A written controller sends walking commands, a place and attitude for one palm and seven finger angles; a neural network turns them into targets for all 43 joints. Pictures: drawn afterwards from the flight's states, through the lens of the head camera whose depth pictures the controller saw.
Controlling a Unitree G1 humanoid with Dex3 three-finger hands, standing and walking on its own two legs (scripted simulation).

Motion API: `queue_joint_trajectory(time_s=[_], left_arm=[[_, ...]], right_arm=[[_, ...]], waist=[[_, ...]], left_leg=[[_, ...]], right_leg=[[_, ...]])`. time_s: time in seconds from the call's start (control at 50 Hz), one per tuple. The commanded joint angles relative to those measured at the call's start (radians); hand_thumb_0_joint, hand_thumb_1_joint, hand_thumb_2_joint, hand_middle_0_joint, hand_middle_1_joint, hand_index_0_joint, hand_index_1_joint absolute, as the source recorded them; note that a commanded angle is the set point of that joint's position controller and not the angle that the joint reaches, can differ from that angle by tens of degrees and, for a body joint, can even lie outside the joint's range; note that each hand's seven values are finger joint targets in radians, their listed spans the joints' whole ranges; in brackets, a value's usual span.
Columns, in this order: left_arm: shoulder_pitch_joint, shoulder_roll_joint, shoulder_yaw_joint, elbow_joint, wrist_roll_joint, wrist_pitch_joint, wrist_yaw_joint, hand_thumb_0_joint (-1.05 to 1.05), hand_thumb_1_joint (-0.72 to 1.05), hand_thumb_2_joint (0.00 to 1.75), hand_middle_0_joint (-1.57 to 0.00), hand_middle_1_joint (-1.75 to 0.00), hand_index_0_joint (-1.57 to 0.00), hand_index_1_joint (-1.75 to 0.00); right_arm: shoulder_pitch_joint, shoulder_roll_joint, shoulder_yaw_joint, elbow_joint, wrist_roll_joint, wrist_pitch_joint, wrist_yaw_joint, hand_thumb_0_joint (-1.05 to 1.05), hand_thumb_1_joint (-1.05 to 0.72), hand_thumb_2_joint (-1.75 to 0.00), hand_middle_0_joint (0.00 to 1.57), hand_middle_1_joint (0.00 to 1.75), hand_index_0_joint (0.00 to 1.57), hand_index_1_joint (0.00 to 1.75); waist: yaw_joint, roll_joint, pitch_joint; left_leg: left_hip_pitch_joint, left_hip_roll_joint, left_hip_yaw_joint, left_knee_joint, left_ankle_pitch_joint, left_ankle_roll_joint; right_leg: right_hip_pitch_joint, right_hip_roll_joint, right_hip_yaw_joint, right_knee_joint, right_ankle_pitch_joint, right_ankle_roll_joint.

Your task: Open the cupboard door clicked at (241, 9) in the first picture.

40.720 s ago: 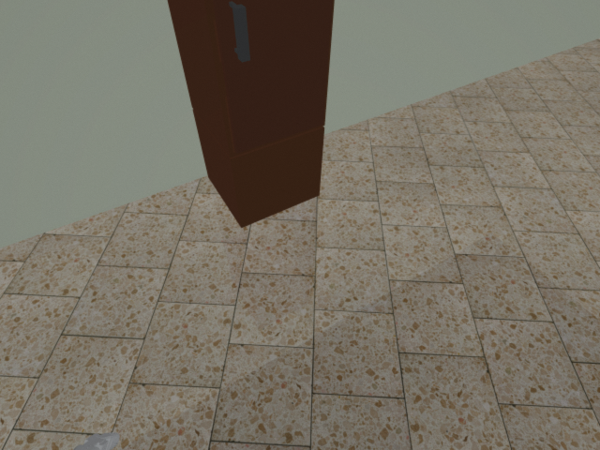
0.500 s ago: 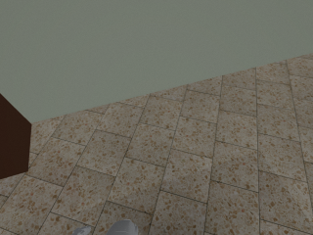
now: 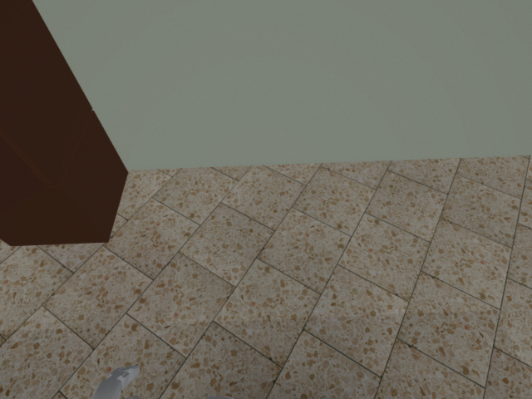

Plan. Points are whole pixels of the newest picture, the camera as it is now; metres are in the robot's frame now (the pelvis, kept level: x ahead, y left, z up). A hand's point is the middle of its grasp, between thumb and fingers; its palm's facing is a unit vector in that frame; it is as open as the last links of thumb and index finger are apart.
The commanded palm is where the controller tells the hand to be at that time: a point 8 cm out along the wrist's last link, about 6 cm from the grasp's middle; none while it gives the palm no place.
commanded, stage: turn to face it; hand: left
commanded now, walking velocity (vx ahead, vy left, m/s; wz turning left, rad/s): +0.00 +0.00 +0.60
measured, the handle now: out of the picture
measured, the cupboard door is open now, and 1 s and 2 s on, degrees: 44 44 44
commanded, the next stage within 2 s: take the last steps up to it in 1.16 s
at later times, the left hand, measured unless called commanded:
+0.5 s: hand out of the picture -0.05 +0.23 -0.19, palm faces +0.38 -0.89 -0.25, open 7.3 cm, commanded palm none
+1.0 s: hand out of the picture -0.01 +0.20 -0.14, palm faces +0.56 -0.78 -0.28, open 7.3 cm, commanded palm none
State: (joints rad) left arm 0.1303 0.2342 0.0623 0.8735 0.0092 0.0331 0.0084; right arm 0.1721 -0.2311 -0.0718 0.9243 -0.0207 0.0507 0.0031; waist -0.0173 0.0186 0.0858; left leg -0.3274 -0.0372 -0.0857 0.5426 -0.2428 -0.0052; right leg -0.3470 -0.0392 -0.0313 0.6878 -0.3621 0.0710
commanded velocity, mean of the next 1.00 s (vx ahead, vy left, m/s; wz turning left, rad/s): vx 0.00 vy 0.00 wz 0.56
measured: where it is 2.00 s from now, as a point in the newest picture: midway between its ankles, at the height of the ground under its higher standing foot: outside the picture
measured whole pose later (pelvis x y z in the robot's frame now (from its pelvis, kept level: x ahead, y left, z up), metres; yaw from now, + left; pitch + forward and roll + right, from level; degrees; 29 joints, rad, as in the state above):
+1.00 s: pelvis +0.01 -0.02 +0.00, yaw +36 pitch +0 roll +1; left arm 0.15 0.17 0.03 0.87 0.02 0.00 0.02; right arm 0.17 -0.25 -0.10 0.96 -0.01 0.08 0.01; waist -0.03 0.05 0.11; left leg -0.51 -0.05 -0.05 1.12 -0.45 -0.04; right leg -0.23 -0.06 -0.10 0.55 -0.32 -0.01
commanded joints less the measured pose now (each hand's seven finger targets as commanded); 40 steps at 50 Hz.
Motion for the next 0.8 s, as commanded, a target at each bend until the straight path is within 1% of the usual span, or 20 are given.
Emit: queue_joint_trajectory(time_s=[0.0, 0.02, 0.04, 0.08, 0.1, 0.2, 0.24, 0.3, 0.34, 0.38, 0.4, 0.42, 0.44, 0.46, 0.48, 0.5, 0.54, 0.6, 0.68, 0.78], left_arm=[[0.183, 0.236, 0.057, -0.039, 0.025, -0.048, 0.023, 0.00, 0.90, 0.90, -0.20, -0.30, -0.20, -0.30], [0.161, 0.225, 0.043, -0.045, 0.016, -0.046, 0.025, 0.00, 0.90, 0.90, -0.20, -0.30, -0.20, -0.30], [0.112, 0.189, 0.039, -0.053, 0.012, -0.049, 0.029, 0.00, 0.90, 0.90, -0.20, -0.30, -0.20, -0.30], [0.020, 0.124, 0.022, -0.076, 0.010, -0.046, 0.029, 0.00, 0.90, 0.90, -0.20, -0.30, -0.20, -0.30], [0.016, 0.112, 0.019, -0.081, 0.010, -0.051, 0.029, 0.00, 0.90, 0.90, -0.20, -0.30, -0.20, -0.30], [0.113, 0.145, 0.032, -0.049, 0.014, -0.051, 0.028, 0.00, 0.90, 0.90, -0.20, -0.30, -0.20, -0.30], [0.146, 0.160, 0.035, -0.037, 0.017, -0.049, 0.026, 0.00, 0.90, 0.90, -0.20, -0.30, -0.20, -0.30], [0.150, 0.187, 0.050, -0.028, 0.023, -0.044, 0.024, 0.00, 0.90, 0.90, -0.20, -0.30, -0.20, -0.30], [0.151, 0.195, 0.053, -0.023, 0.022, -0.041, 0.019, 0.00, 0.90, 0.90, -0.20, -0.30, -0.20, -0.30], [0.128, 0.195, 0.057, -0.026, 0.011, -0.039, 0.011, 0.00, 0.90, 0.90, -0.20, -0.30, -0.20, -0.30], [0.114, 0.160, 0.054, -0.050, 0.004, -0.035, 0.004, 0.00, 0.90, 0.90, -0.20, -0.30, -0.20, -0.30], [0.053, 0.084, 0.026, -0.104, 0.001, -0.031, -0.003, 0.00, 0.90, 0.90, -0.20, -0.30, -0.20, -0.30], [0.005, 0.111, 0.024, -0.115, 0.014, -0.015, 0.010, 0.00, 0.90, 0.90, -0.20, -0.30, -0.20, -0.30], [-0.025, 0.092, 0.024, -0.104, 0.010, -0.015, 0.014, 0.00, 0.90, 0.90, -0.20, -0.30, -0.20, -0.30], [-0.033, 0.101, 0.028, -0.084, 0.008, -0.014, 0.009, 0.00, 0.90, 0.90, -0.20, -0.30, -0.20, -0.30], [-0.011, 0.103, 0.031, -0.063, 0.010, -0.010, 0.002, 0.00, 0.90, 0.90, -0.20, -0.30, -0.20, -0.30], [0.047, 0.100, 0.033, -0.034, 0.013, -0.004, -0.005, 0.00, 0.90, 0.90, -0.20, -0.30, -0.20, -0.30], [0.050, 0.093, 0.029, -0.035, 0.011, -0.003, -0.003, 0.00, 0.90, 0.90, -0.20, -0.30, -0.20, -0.30], [0.001, 0.086, 0.024, -0.064, 0.008, -0.008, 0.000, 0.00, 0.90, 0.90, -0.20, -0.30, -0.20, -0.30], [0.031, 0.080, 0.021, -0.069, 0.001, -0.019, 0.006, 0.00, 0.90, 0.90, -0.20, -0.30, -0.20, -0.30]], right_arm=[[-0.051, -0.080, -0.038, -0.120, 0.016, -0.025, 0.003, 0.00, -0.90, -0.90, 0.20, 0.30, 0.20, 0.30], [-0.061, -0.128, -0.045, -0.112, 0.002, -0.019, 0.004, 0.00, -0.90, -0.90, 0.20, 0.30, 0.20, 0.30], [-0.060, -0.123, -0.049, -0.092, 0.002, -0.007, 0.007, 0.00, -0.90, -0.90, 0.20, 0.30, 0.20, 0.30], [-0.045, -0.102, -0.043, -0.059, 0.002, 0.006, 0.022, 0.00, -0.90, -0.90, 0.20, 0.30, 0.20, 0.30], [-0.033, -0.092, -0.037, -0.054, 0.003, 0.009, 0.027, 0.00, -0.90, -0.90, 0.20, 0.30, 0.20, 0.30], [-0.114, -0.065, -0.020, -0.063, 0.006, 0.010, 0.032, 0.00, -0.90, -0.90, 0.20, 0.30, 0.20, 0.30], [-0.145, -0.055, -0.015, -0.070, 0.007, 0.008, 0.035, 0.00, -0.90, -0.90, 0.20, 0.30, 0.20, 0.30], [-0.152, -0.053, -0.009, -0.081, 0.012, -0.003, 0.035, 0.00, -0.90, -0.90, 0.20, 0.30, 0.20, 0.30], [-0.124, -0.058, -0.011, -0.083, 0.012, -0.009, 0.032, 0.00, -0.90, -0.90, 0.20, 0.30, 0.20, 0.30], [-0.036, -0.098, -0.022, -0.064, 0.005, -0.019, 0.030, 0.00, -0.90, -0.90, 0.20, 0.30, 0.20, 0.30], [0.046, -0.196, -0.046, -0.051, -0.002, -0.029, 0.025, 0.00, -0.90, -0.90, 0.20, 0.30, 0.20, 0.30], [0.120, -0.304, -0.074, -0.041, -0.006, -0.030, 0.014, 0.00, -0.90, -0.90, 0.20, 0.30, 0.20, 0.30], [0.153, -0.296, -0.065, -0.021, 0.001, -0.024, 0.008, 0.00, -0.90, -0.90, 0.20, 0.30, 0.20, 0.30], [0.115, -0.274, -0.064, -0.038, 0.000, -0.028, -0.007, 0.00, -0.90, -0.90, 0.20, 0.30, 0.20, 0.30], [0.057, -0.249, -0.057, -0.056, -0.003, -0.029, -0.014, 0.00, -0.90, -0.90, 0.20, 0.30, 0.20, 0.30], [0.004, -0.225, -0.046, -0.070, -0.004, -0.031, -0.016, 0.00, -0.90, -0.90, 0.20, 0.30, 0.20, 0.30], [-0.033, -0.205, -0.035, -0.078, -0.002, -0.039, -0.014, 0.00, -0.90, -0.90, 0.20, 0.30, 0.20, 0.30], [-0.018, -0.200, -0.034, -0.072, -0.002, -0.042, -0.012, 0.00, -0.90, -0.90, 0.20, 0.30, 0.20, 0.30], [0.012, -0.203, -0.041, -0.062, -0.004, -0.037, -0.010, 0.00, -0.90, -0.90, 0.20, 0.30, 0.20, 0.30], [-0.016, -0.199, -0.052, -0.071, -0.006, -0.025, -0.010, 0.00, -0.90, -0.90, 0.20, 0.30, 0.20, 0.30]], waist=[[0.082, -0.338, -0.165], [0.073, -0.294, -0.143], [0.045, -0.283, -0.122], [-0.004, -0.196, -0.073], [-0.013, -0.206, -0.081], [0.039, -0.182, -0.105], [0.058, -0.205, -0.095], [0.066, -0.239, -0.104], [0.049, -0.242, -0.121], [-0.008, -0.176, -0.167], [-0.059, 0.027, -0.235], [-0.100, 0.307, -0.232], [-0.100, 0.197, -0.243], [-0.082, 0.215, -0.228], [-0.068, 0.194, -0.161], [-0.033, 0.156, -0.127], [0.005, 0.114, -0.123], [0.008, 0.084, -0.127], [-0.008, 0.112, -0.134], [0.008, 0.150, -0.146]], left_leg=[[-0.324, -0.056, 0.043, 0.320, -0.308, -0.037], [-0.300, -0.010, 0.003, 0.551, -0.379, -0.032], [-0.294, 0.015, -0.012, 0.671, -0.325, -0.036], [-0.285, 0.057, 0.027, 0.744, -0.178, -0.057], [-0.278, 0.060, 0.045, 0.731, -0.147, -0.064], [-0.234, 0.069, 0.124, 0.479, -0.188, -0.076], [-0.198, 0.061, 0.153, 0.389, -0.200, -0.069], [-0.130, 0.056, 0.184, 0.245, -0.226, -0.051], [-0.052, 0.040, 0.209, 0.144, -0.174, -0.038], [0.138, 0.036, 0.209, -0.065, -0.011, -0.018], [0.339, 0.195, 0.001, -0.135, 0.213, 0.056], [0.421, 0.458, -0.346, -0.163, 0.627, 0.219], [0.379, 0.477, -0.307, -0.164, 0.524, 0.250], [0.338, 0.423, -0.287, -0.161, 0.471, 0.235], [0.245, 0.383, -0.246, -0.185, 0.406, 0.219], [0.191, 0.331, -0.192, -0.200, 0.371, 0.191], [0.179, 0.270, -0.113, -0.208, 0.372, 0.153], [0.171, 0.261, -0.131, -0.213, 0.338, 0.163], [0.177, 0.256, -0.187, -0.195, 0.330, 0.172], [0.099, 0.225, -0.257, -0.131, 0.378, 0.159]], right_leg=[[0.422, -0.398, 0.391, -0.421, 0.252, -0.162], [0.293, -0.466, 0.367, -0.403, 0.359, -0.224], [0.238, -0.408, 0.332, -0.391, 0.381, -0.223], [0.206, -0.298, 0.105, -0.346, 0.459, -0.179], [0.210, -0.278, 0.046, -0.338, 0.504, -0.165], [0.322, -0.305, -0.043, -0.302, 0.620, -0.170], [0.320, -0.316, -0.059, -0.290, 0.654, -0.171], [0.321, -0.347, -0.074, -0.247, 0.667, -0.180], [0.293, -0.347, -0.095, -0.203, 0.654, -0.158], [0.210, -0.322, -0.166, -0.046, 0.592, -0.096], [0.009, -0.247, -0.203, 0.166, 0.340, -0.035], [-0.262, -0.105, -0.159, 0.386, -0.314, 0.022], [-0.272, -0.111, -0.026, 0.452, -0.313, 0.003], [-0.293, -0.109, 0.002, 0.482, -0.251, 0.008], [-0.286, -0.108, 0.027, 0.500, -0.191, 0.011], [-0.260, -0.103, 0.037, 0.498, -0.120, 0.014], [-0.227, -0.086, 0.027, 0.477, -0.035, 0.019], [-0.190, -0.066, 0.026, 0.386, -0.024, 0.024], [-0.153, -0.036, 0.024, 0.256, -0.052, 0.021], [0.032, 0.026, 0.001, 0.006, -0.039, 0.000]])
